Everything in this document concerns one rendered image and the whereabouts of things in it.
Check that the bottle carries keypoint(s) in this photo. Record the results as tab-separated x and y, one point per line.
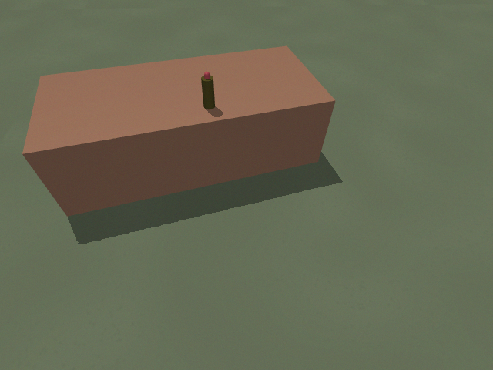
208	91

